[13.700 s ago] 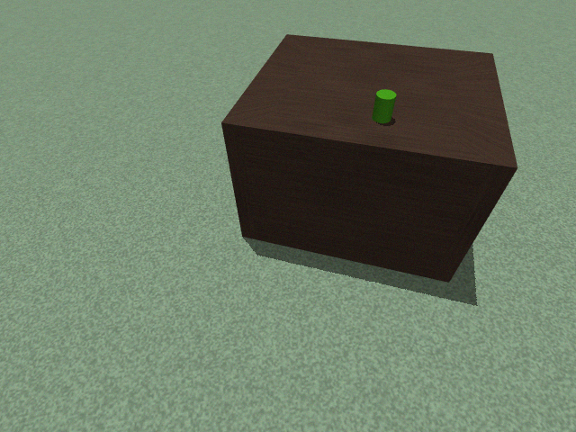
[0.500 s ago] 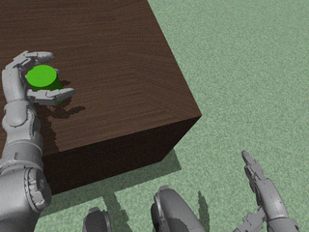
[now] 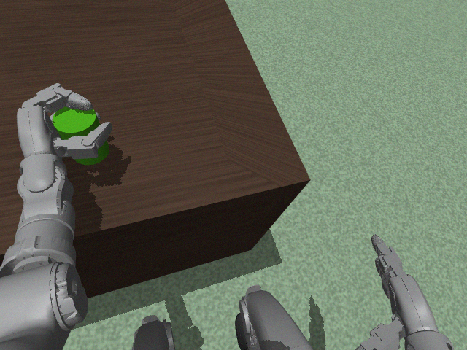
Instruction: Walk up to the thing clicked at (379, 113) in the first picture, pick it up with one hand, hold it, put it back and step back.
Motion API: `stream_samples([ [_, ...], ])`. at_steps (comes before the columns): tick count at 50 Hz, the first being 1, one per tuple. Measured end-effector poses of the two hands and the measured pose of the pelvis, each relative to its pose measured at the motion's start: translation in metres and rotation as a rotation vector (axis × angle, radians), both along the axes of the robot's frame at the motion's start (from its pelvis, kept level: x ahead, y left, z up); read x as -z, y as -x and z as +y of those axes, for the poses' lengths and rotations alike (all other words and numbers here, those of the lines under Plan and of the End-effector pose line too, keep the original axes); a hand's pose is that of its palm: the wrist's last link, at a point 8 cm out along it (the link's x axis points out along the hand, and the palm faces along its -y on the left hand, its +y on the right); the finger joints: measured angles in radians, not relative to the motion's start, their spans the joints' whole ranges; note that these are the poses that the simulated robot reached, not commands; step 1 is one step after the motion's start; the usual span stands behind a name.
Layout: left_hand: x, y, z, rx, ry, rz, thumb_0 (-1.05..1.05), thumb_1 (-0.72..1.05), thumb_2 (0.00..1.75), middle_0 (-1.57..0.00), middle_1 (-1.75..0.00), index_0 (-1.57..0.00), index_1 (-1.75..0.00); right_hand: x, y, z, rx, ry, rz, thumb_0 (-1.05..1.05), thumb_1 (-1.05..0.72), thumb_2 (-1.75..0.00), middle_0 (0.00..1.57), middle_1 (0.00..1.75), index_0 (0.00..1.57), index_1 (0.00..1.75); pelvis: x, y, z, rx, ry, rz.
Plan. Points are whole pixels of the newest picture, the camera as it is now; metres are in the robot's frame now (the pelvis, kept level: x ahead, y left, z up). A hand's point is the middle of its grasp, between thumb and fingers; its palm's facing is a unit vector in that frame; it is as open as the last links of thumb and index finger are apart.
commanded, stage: settle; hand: left
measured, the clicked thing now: (83, 135) +0.52 +0.17 +0.01
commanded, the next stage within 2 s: lift in 0.62 s
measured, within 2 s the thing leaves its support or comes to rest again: neither
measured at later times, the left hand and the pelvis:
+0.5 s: hand (76, 110) +0.52 +0.16 +0.07, palm faces +0.09 -1.00 -0.01, open 5.5 cm; pelvis +0.01 +0.00 +0.02, yaw +0 degrees
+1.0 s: hand (69, 102) +0.51 +0.16 +0.10, palm faces +0.06 -1.00 -0.01, open 5.4 cm; pelvis +0.02 +0.00 +0.04, yaw +0 degrees
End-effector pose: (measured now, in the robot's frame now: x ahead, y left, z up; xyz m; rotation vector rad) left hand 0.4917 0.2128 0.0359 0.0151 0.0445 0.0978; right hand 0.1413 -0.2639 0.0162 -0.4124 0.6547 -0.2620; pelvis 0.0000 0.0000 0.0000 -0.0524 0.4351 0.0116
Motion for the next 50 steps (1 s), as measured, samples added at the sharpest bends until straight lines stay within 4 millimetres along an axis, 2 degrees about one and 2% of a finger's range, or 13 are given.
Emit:
stream_samples([
  [6, -0.016, -0.003, -0.001, 0.008, -0.012, 0.017, -0.01, -0.16, 1.04, -0.80, -1.02, -1.22, -1.33, 0.001, -0.006, -0.005, 0.012, -0.013, -0.007, -0.01, 0.52, -0.06, 0.06, 0.05, 0.06, 0.05, -0.006, -0.002, 0.000, 0.002, -0.006, -0.012],
  [16, -0.020, -0.001, -0.003, 0.016, 0.010, 0.030, 0.00, -0.16, 1.04, -0.80, -1.03, -1.34, -1.42, -0.003, -0.010, -0.003, 0.000, -0.033, -0.002, -0.01, 0.53, -0.05, 0.06, 0.05, 0.06, 0.05, -0.015, -0.006, -0.003, -0.001, -0.013, -0.025],
  [37, -0.046, -0.010, 0.002, 0.017, 0.002, 0.027, 0.00, -0.16, 1.04, -0.80, -1.03, -1.36, -1.44, -0.002, -0.020, 0.000, 0.012, -0.068, 0.023, -0.01, 0.53, -0.05, 0.06, 0.05, 0.06, 0.05, -0.027, -0.016, -0.002, 0.000, -0.013, -0.040],
  [50, -0.062, 0.005, -0.001, 0.042, 0.006, 0.015, 0.00, -0.16, 1.03, -0.79, -1.04, -1.37, -1.45, -0.013, -0.024, -0.008, 0.026, -0.068, 0.011, -0.01, 0.52, -0.05, 0.06, 0.05, 0.06, 0.05, -0.038, -0.022, -0.003, 0.003, -0.019, -0.075],
])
